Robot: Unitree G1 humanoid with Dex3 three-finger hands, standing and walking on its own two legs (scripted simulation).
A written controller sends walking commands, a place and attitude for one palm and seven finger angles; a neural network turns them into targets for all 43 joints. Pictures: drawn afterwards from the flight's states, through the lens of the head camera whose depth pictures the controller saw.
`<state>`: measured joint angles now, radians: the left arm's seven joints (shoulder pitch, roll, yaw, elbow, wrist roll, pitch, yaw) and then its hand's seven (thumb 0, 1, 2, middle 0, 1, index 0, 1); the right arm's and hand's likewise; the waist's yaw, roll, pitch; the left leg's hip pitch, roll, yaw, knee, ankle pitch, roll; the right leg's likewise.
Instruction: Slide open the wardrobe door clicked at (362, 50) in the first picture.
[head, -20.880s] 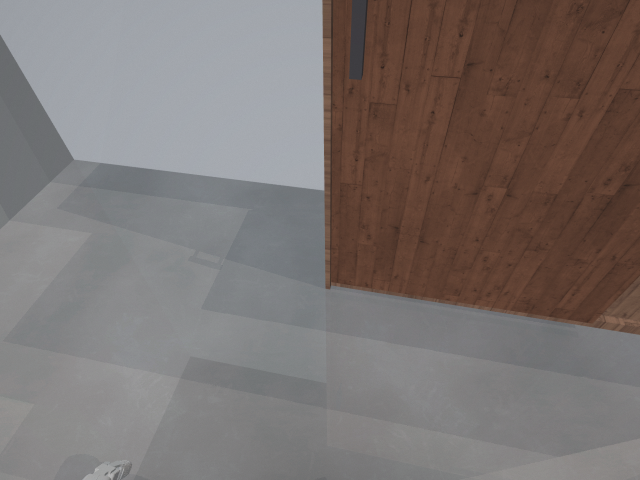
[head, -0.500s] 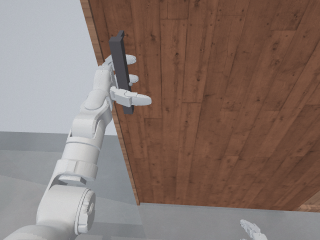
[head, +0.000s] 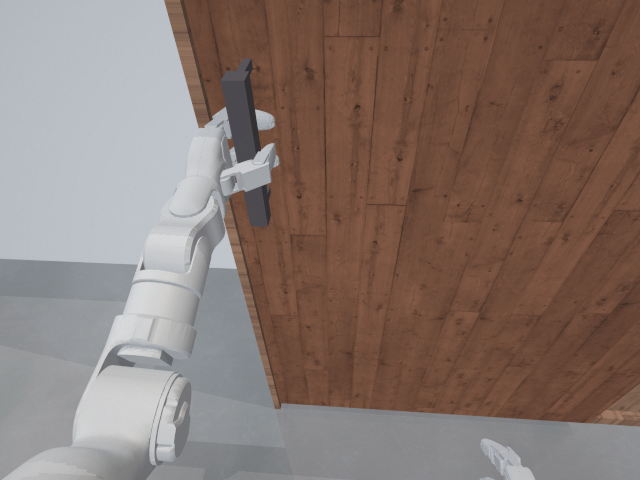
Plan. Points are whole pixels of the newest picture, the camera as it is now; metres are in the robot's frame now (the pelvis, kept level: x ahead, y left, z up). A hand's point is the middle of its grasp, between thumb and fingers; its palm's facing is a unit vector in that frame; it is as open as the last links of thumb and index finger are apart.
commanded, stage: grip the handle and tug to test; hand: left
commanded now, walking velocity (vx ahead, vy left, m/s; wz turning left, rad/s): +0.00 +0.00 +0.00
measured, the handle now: (253, 148) +0.47 +0.12 +0.20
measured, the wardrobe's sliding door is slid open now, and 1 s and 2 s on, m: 0.00 0.00 0.08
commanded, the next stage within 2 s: tug the door sideways, standing still in 0.76 s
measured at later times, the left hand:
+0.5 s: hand (262, 166) +0.42 +0.10 +0.21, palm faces +0.00 -1.00 -0.01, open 5.8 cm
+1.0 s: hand (261, 168) +0.41 +0.10 +0.21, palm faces -0.02 -1.00 +0.00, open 6.0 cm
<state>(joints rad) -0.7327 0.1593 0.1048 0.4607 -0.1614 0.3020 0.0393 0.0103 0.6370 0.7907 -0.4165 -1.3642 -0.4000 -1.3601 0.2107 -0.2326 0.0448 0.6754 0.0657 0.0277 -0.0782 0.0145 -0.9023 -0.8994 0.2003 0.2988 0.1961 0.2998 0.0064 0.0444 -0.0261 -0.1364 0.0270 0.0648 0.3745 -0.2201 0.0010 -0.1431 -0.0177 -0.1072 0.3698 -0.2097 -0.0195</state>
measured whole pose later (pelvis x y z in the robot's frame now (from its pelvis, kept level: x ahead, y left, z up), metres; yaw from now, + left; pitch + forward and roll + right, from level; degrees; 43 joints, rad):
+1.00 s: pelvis +0.04 +0.00 +0.00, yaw -2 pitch +1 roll +0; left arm -0.47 0.14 0.12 0.00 -0.17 0.47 0.03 0.00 0.70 0.77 -0.34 -1.40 -0.32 -1.40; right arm 0.17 -0.25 0.03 0.60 0.06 0.09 -0.05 0.01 -0.90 -0.90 0.20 0.30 0.19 0.30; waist 0.02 0.05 -0.05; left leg -0.10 0.04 0.06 0.38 -0.28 -0.01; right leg -0.12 0.00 -0.08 0.38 -0.27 -0.02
